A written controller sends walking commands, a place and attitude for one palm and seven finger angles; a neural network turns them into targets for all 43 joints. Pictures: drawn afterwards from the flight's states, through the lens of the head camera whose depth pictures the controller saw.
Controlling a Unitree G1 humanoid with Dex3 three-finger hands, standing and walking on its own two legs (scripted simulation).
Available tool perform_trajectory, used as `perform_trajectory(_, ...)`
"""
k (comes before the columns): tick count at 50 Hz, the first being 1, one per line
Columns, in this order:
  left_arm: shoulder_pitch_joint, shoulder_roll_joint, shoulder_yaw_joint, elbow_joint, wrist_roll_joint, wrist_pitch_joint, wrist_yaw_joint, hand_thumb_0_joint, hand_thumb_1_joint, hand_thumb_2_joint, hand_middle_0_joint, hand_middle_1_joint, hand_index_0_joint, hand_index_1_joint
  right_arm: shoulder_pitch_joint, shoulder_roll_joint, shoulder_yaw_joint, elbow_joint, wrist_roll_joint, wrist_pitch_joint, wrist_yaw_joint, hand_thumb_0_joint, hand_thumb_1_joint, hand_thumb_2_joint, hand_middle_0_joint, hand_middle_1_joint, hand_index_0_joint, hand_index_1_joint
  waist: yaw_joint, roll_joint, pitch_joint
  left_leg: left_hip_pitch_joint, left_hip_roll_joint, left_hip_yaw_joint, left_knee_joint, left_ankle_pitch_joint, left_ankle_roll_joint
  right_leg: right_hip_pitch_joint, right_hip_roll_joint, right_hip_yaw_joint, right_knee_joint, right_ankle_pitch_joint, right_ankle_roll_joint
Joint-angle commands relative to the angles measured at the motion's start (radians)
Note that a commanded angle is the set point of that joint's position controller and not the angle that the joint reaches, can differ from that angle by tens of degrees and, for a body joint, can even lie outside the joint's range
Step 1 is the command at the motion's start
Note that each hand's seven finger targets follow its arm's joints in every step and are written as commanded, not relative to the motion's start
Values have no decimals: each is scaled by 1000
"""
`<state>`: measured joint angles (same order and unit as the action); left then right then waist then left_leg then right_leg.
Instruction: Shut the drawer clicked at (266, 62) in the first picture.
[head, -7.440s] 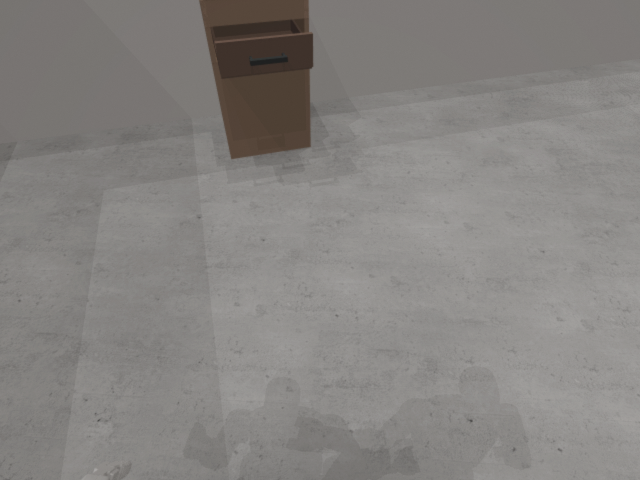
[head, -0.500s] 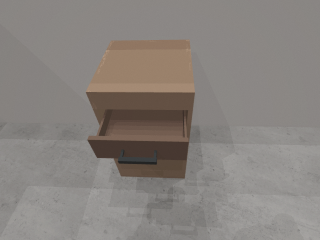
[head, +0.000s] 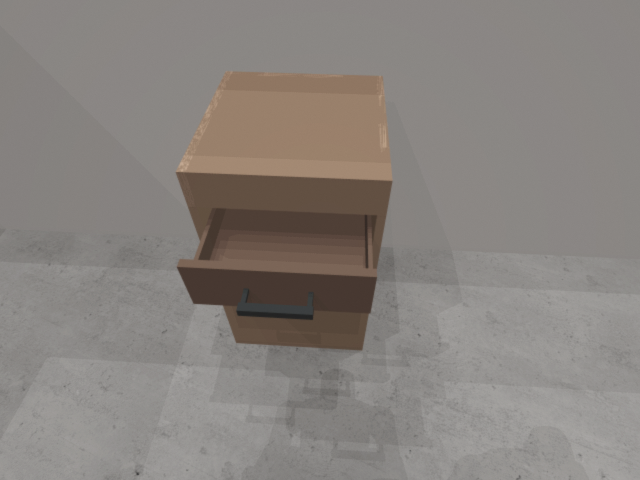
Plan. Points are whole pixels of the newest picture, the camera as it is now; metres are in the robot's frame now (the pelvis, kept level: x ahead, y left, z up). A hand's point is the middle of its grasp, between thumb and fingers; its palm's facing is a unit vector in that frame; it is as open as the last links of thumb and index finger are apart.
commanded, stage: shuffle to correct the standing spot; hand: left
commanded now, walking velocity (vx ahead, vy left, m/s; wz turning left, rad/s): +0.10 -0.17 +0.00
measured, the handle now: (276, 303) +0.47 +0.12 -0.19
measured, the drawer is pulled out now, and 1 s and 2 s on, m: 0.16 0.16 0.16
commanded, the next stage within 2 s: come to a stop and stand still in 0.42 s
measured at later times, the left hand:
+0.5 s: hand out of the picture +0.00 +0.14 -0.18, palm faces +0.07 -0.98 -0.19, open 7.3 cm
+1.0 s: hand out of the picture +0.05 +0.10 -0.17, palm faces +0.08 -0.96 -0.25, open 7.3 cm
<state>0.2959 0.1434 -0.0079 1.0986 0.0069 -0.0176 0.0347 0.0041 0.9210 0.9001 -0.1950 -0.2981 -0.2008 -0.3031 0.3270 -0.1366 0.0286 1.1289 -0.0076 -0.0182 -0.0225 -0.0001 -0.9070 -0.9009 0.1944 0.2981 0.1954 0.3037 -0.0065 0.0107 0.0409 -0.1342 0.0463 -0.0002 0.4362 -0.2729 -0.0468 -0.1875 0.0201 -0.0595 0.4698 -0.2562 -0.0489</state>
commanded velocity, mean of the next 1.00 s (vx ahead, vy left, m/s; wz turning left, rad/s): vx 0.01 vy -0.04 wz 0.00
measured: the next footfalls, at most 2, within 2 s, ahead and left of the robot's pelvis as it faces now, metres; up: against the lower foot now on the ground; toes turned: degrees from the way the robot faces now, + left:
left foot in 0.56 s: +0.06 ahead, +0.08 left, +0.00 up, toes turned +7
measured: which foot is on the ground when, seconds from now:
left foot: down 0.00-0.38, up 0.40-0.54, down 0.56-1.00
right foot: down 0.00-1.00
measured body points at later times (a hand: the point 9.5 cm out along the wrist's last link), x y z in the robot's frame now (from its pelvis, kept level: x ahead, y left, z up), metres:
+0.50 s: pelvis +0.03 -0.03 -0.01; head +0.06 -0.03 +0.44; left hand +0.00 +0.19 -0.17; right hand +0.01 -0.25 -0.17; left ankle -0.02 +0.10 -0.72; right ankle +0.00 -0.09 -0.74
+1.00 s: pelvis +0.05 -0.08 +0.00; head +0.07 -0.10 +0.45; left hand +0.05 +0.15 -0.15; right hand +0.08 -0.30 -0.17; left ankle +0.02 +0.07 -0.74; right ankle +0.04 -0.14 -0.74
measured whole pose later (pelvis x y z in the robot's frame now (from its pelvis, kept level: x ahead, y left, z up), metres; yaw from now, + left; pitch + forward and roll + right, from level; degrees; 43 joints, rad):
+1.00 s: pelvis +0.05 -0.08 +0.00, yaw +2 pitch -1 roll +1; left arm 0.28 0.14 0.00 1.06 0.01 -0.01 0.06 0.01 0.92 0.90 -0.20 -0.30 -0.20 -0.30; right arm 0.23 -0.17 -0.01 1.08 0.00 0.02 -0.03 0.00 -0.92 -0.90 0.19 0.30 0.20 0.30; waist 0.00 0.03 0.06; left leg -0.16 0.07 0.08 0.45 -0.27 -0.04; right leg -0.19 0.02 -0.10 0.50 -0.30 -0.08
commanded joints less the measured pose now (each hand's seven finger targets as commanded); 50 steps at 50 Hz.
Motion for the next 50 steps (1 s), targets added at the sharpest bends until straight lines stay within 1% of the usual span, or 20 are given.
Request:
perform_trajectory(1, 72, 93, 13, -22, 0, -11, 1, 0, 900, 900, -200, -300, -200, -300, 76, -73, -16, -14, -3, -9, -9, 0, -900, -900, 200, 300, 200, 300, 3, -12, 39, -63, 43, -27, -73, 102, 59, -2, -116, 112, -118, 72, -6)
perform_trajectory(6, 81, 80, 19, -26, 9, 7, -7, 0, 900, 900, -200, -300, -200, -300, 84, -85, -30, -14, -12, 1, -11, 0, -900, -900, 200, 300, 200, 300, -2, 12, 102, -113, 66, -66, -108, -107, 83, -90, -79, 96, -93, -158, -7)
perform_trajectory(13, 128, 53, 29, -49, 23, 17, -24, 0, 900, 900, -200, -300, -200, -300, 83, -129, -61, -33, -17, -1, -27, 0, -900, -900, 200, 300, 200, 300, 11, 93, 94, -125, 161, -150, -137, -40, 142, -111, -32, 27, 52, -46, -6)
perform_trajectory(15, 157, 60, 37, -51, 24, 15, -25, 0, 900, 900, -200, -300, -200, -300, 75, -127, -64, -43, -17, -2, -30, 0, -900, -900, 200, 300, 200, 300, 20, 47, 74, -134, 140, -108, -63, 32, 132, -81, -51, 60, 27, 12, -16)
perform_trajectory(17, 186, 89, 48, -44, 23, 9, -23, 0, 900, 900, -200, -300, -200, -300, 73, -96, -58, -52, -15, -5, -33, 0, -900, -900, 200, 300, 200, 300, 20, -75, 36, -159, 63, 6, 75, 74, 94, -5, -113, 143, -36, 148, -41)
perform_trajectory(19, 212, 130, 61, -35, 23, 10, -16, 0, 900, 900, -200, -300, -200, -300, 76, -55, -52, -55, -11, -3, -36, 0, -900, -900, 200, 300, 200, 300, 21, -233, 8, -242, -13, 103, 241, -105, 64, 86, -205, 241, -105, 377, -91)
perform_trajectory(22, 183, 123, 65, -56, 30, 21, -5, 0, 900, 900, -200, -300, -200, -300, 14, -49, -55, -65, -5, 0, -38, 0, -900, -900, 200, 300, 200, 300, 29, -151, 15, -306, 5, 93, 429, -277, 65, 115, -254, 251, -107, 621, -215)
perform_trajectory(24, 130, 123, 63, -78, 31, 29, -1, 0, 900, 900, -200, -300, -200, -300, 30, -41, -53, -55, -4, 1, -34, 0, -900, -900, 200, 300, 200, 300, 2, -103, 4, -236, 13, 107, 305, -229, 65, 89, -220, 188, -67, 620, -207)
perform_trajectory(26, 82, 126, 60, -95, 22, 40, -8, 0, 900, 900, -200, -300, -200, -300, 102, -45, -54, -26, -11, 3, -38, 0, -900, -900, 200, 300, 200, 300, -39, -78, -7, -65, 0, 130, 89, -34, 67, -3, -152, 127, -8, 473, -145)
perform_trajectory(27, 69, 106, 54, -102, 14, 40, -12, 0, 900, 900, -200, -300, -200, -300, 143, -64, -55, -9, -16, -2, -41, 0, -900, -900, 200, 300, 200, 300, -57, -34, -8, 46, 38, 101, -32, 79, 79, -81, -119, 104, 76, 402, -100)
perform_trajectory(28, 91, 65, 45, -109, 11, 34, -16, 0, 900, 900, -200, -300, -200, -300, 164, -117, -63, -3, -25, -9, -44, 0, -900, -900, 200, 300, 200, 300, -54, 126, -14, 139, 183, -80, -100, 216, 141, -209, -46, 62, 212, 205, -43)
perform_trajectory(29, 112, 40, 39, -119, 10, 33, -15, 0, 900, 900, -200, -300, -200, -300, 152, -171, -69, -20, -27, -2, -44, 0, -900, -900, 200, 300, 200, 300, -33, 276, -2, 87, 373, -267, -159, 341, 258, -275, -7, 1, 361, -226, 12)
perform_trajectory(30, 78, 62, 42, -118, 22, 45, -9, 0, 900, 900, -200, -300, -200, -300, 97, -164, -65, -31, -26, 1, -43, 0, -900, -900, 200, 300, 200, 300, -28, 307, 71, -6, 396, -280, -182, 395, 293, -287, -27, 40, 468, -346, 21)
perform_trajectory(32, 81, 37, 38, -98, 12, 39, -10, 0, 900, 900, -200, -300, -200, -300, -34, -126, -48, -67, -23, -2, -38, 0, -900, -900, 200, 300, 200, 300, 30, 190, 94, -128, 307, -132, -137, 456, 255, -169, -81, 65, 371, -292, 16)
perform_trajectory(34, 153, 8, 22, -49, 8, 8, -7, 0, 900, 900, -200, -300, -200, -300, -78, -112, -40, -70, -15, -3, -32, 0, -900, -900, 200, 300, 200, 300, 64, 90, 25, -37, 182, -6, 14, 492, 169, -37, -76, 20, -8, -8, 33)
perform_trajectory(36, 138, 78, 20, -25, 7, -17, 3, 0, 900, 900, -200, -300, -200, -300, -12, -75, -41, -66, 4, -6, -24, 0, -900, -900, 200, 300, 200, 300, 8, -58, -14, -53, 82, 49, 38, 250, 71, 44, -164, 148, -77, 450, 7)
perform_trajectory(37, 116, 104, 20, -31, 5, -17, 1, 0, 900, 900, -200, -300, -200, -300, 10, -73, -42, -60, 7, -8, -15, 0, -900, -900, 200, 300, 200, 300, -3, -17, -37, -49, 56, 61, -11, 112, 57, 59, -208, 146, -66, 496, -6)
perform_trajectory(41, 110, 138, 30, -31, 5, -15, 20, 0, 900, 900, -200, -300, -200, -300, -5, -61, -44, -54, 9, 24, -16, 0, -900, -900, 200, 300, 200, 300, 10, -156, -3, -94, 23, 87, 45, -27, 37, 106, -250, 183, -74, 826, -1)
perform_trajectory(45, 91, 150, 37, -52, 6, -6, 29, 0, 900, 900, -200, -300, -200, -300, -11, -71, -47, -70, 9, 34, -17, 0, -900, -900, 200, 300, 200, 300, 14, -134, -37, -94, 26, 74, 25, -8, 35, 127, -267, 187, -59, 792, -35)
perform_trajectory(50, 30, 150, 38, -80, 8, 4, 23, 0, 900, 900, -200, -300, -200, -300, -9, -85, -49, -70, 4, 39, -11, 0, -900, -900, 200, 300, 200, 300, 3, -53, -10, 4, 50, 58, -11, 129, 39, -18, -218, 160, -102, 391, -31)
